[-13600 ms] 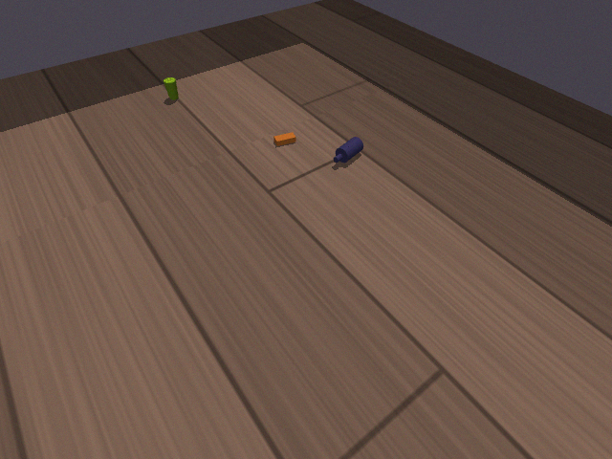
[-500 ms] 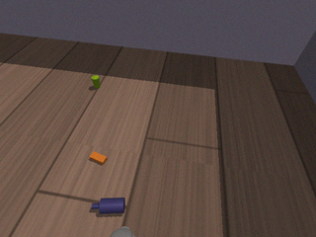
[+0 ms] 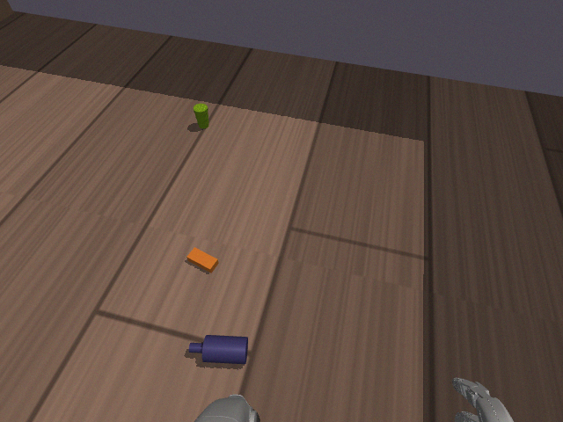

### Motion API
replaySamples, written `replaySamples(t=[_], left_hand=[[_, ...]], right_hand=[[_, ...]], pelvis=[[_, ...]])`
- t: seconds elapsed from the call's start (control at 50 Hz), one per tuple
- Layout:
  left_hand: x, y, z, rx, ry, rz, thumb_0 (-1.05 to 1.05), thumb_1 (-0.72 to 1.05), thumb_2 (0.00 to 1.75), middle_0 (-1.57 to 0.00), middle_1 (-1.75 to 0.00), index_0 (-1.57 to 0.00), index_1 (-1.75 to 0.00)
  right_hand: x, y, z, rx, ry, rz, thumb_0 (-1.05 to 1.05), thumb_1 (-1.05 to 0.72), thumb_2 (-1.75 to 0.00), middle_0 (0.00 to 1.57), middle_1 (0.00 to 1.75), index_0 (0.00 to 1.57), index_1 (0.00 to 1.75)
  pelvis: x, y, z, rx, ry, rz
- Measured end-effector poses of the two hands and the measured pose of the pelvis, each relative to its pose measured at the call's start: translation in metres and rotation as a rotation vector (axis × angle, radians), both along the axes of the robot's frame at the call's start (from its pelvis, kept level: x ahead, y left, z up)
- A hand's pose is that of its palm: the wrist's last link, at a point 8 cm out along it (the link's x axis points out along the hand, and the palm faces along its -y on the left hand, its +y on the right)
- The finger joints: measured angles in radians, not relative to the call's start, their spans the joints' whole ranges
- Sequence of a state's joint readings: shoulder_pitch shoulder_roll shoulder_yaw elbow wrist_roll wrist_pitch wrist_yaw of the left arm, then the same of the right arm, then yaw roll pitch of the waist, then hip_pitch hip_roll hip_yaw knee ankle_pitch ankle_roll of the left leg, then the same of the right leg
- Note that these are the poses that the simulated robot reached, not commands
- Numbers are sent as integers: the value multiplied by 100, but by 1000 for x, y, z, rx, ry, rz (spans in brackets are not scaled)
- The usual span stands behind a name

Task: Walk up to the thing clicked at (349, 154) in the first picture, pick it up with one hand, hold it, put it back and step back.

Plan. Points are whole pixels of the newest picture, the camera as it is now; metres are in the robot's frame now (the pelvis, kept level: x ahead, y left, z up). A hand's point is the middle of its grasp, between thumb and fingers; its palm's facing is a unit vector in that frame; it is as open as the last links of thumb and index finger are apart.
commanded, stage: walk up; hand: left
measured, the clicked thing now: (218, 348) +0.40 +0.21 -0.71
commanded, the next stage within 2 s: none
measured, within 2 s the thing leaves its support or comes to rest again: neither
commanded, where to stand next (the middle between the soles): +0.05 -0.03 m, yaw -1 degrees
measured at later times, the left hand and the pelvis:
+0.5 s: hand out of the picture -0.04 +0.26 -0.11, palm faces -0.05 -0.90 -0.43, open 7.4 cm; pelvis -0.04 -0.02 +0.02, yaw -6 degrees
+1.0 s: hand (110, 401) +0.17 +0.27 -0.14, palm faces -0.08 -0.95 -0.29, open 7.4 cm; pelvis +0.07 +0.02 +0.02, yaw -2 degrees
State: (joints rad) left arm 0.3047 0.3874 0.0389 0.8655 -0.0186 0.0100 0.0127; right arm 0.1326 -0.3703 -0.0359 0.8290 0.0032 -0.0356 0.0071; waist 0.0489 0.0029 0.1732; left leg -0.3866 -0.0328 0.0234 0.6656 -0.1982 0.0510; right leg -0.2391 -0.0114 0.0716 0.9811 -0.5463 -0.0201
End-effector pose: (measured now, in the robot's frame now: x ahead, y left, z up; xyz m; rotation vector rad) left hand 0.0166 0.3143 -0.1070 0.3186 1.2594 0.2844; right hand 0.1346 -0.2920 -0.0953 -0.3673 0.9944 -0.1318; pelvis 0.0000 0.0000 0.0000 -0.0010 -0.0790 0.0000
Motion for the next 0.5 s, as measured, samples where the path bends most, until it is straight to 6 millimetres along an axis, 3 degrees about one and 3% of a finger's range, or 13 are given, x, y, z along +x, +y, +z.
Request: replaySamples(t=[0.1,0.2,0.28,0.36,0.44,0.5], left_hand=[[30,-5,-8,-42,-43,-50,1,90,89,-21,-30,-20,-30],[32,-8,-11,-36,-26,-81,0,90,89,-21,-30,-20,-30],[16,-12,-10,-11,11,-107,0,90,89,-21,-30,-20,-30],[-14,-18,-5,24,52,-113,0,90,89,-21,-30,-20,-30],[-45,-22,20,30,45,-93,0,90,89,-21,-30,-20,-30],[-58,-17,43,46,61,-70,1,90,89,-21,-30,-21,-30]], right_hand=[[11,11,15,-1,-45,-11,1,-90,-90,21,30,21,30],[-1,-4,19,-30,-52,-31,0,-90,-90,21,30,21,30],[-27,-29,9,-52,-24,-63,0,-90,-90,21,30,21,30],[-63,-54,-8,-50,16,-115,0,-90,-90,21,30,21,30],[-104,-58,-6,-15,126,-143,1,-91,-90,20,30,20,30],[-123,-60,4,8,161,-163,1,-91,-90,20,30,20,30]], pelvis=[[-4,1,3,-2,4,-32],[-19,-3,2,-13,18,-54],[-36,-10,-4,-8,36,-76],[-52,-20,-10,-36,24,-86],[-47,-25,7,12,18,-97],[-38,-23,23,36,22,-100]])
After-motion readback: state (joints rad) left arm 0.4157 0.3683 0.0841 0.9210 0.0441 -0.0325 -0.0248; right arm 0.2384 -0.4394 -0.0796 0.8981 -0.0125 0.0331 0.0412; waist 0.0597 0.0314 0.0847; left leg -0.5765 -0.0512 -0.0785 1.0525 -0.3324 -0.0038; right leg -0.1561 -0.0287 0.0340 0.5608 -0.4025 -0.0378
